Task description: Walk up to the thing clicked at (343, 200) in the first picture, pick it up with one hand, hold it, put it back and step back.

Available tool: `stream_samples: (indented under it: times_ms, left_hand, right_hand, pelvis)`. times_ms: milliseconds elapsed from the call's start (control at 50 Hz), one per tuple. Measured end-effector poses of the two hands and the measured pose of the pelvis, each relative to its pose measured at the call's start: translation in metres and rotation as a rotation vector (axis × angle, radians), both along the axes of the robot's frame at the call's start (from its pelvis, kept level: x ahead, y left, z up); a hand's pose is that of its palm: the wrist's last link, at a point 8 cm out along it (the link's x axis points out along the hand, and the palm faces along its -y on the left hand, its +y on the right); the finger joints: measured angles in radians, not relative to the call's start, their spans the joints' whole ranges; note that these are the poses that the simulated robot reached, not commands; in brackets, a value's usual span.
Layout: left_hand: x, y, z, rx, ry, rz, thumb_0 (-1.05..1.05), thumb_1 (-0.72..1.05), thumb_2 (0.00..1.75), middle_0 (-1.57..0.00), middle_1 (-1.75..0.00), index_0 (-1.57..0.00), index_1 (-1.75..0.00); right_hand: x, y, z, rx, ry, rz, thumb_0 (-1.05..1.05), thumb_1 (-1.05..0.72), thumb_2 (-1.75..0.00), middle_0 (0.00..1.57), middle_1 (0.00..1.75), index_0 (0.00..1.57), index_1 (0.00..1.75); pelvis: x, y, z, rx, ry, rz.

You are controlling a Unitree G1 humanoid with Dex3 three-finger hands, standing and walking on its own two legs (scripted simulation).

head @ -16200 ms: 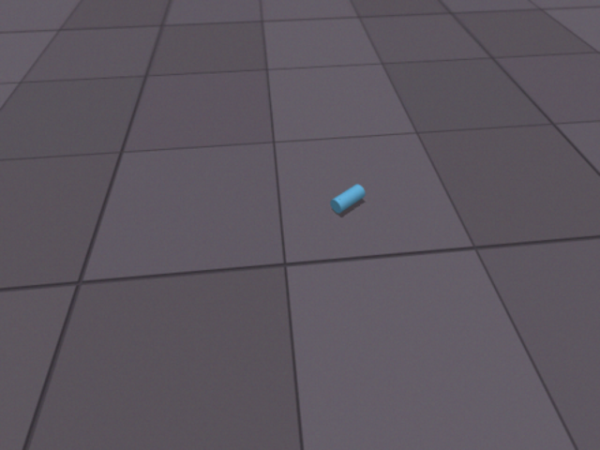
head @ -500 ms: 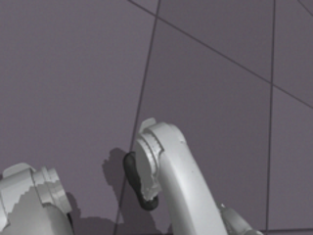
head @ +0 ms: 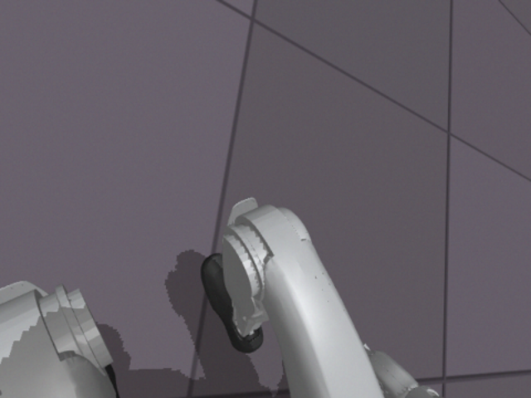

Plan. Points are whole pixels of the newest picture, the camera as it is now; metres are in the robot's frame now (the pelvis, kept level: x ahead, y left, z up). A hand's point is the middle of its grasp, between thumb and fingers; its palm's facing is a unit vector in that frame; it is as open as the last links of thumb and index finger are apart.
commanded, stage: rest palm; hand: left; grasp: from above
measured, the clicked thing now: out of the picture +0.48 +0.34 -0.27
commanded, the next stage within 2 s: close in 0.04 s
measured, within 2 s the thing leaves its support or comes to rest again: neither
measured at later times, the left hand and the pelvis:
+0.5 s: hand out of the picture +0.45 +0.33 -0.26, palm faces -0.48 -0.14 -0.87, open 12.4 cm; pelvis +0.00 +0.00 +0.00, yaw +0 degrees
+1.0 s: hand out of the picture +0.46 +0.32 -0.26, palm faces -0.47 -0.14 -0.87, open 10.1 cm; pelvis +0.00 +0.00 +0.00, yaw +0 degrees
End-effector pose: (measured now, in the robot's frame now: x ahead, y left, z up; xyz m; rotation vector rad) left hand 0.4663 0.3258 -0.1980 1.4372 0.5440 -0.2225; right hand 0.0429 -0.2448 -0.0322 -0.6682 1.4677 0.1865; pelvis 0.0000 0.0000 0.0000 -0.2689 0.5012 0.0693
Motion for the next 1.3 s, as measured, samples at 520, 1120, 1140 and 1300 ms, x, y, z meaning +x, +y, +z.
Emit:
stream_samples:
  times_ms: [520,1120,1140,1300]
  left_hand:
    - [-0.005,0.004,-0.003,-0.006,0.014,0.001,0.00,-0.24,0.87,-0.24,-0.96,-0.27,-0.93]
    - [-0.003,0.002,-0.004,-0.009,0.011,0.009,0.00,0.10,0.62,-0.50,-0.77,-0.53,-0.73]
    - [-0.003,0.002,-0.004,-0.008,0.009,0.004,0.00,0.10,0.61,-0.51,-0.77,-0.53,-0.72]
    - [-0.003,0.004,-0.004,-0.005,0.002,0.006,0.00,0.10,0.55,-0.56,-0.72,-0.58,-0.66]
  right_hand:
    - [0.004,-0.003,0.005,-0.006,0.010,0.030,0.00,-0.90,-0.90,0.20,0.30,0.20,0.30]
    - [-0.005,-0.002,0.005,0.001,0.024,0.024,0.00,-0.90,-0.90,0.20,0.30,0.20,0.30]
    - [-0.004,-0.002,0.006,0.000,0.024,0.025,0.00,-0.90,-0.90,0.20,0.30,0.20,0.30]
    - [0.000,-0.004,0.007,-0.013,0.019,0.035,0.00,-0.90,-0.90,0.20,0.30,0.20,0.30]
  pelvis:
    - [-0.001,0.000,0.002,-0.007,-0.008,-0.001]
    - [-0.003,-0.001,0.003,-0.009,-0.013,-0.004]
    - [-0.003,-0.001,0.003,-0.009,-0.013,-0.005]
    - [-0.002,-0.001,0.003,-0.009,-0.012,-0.006]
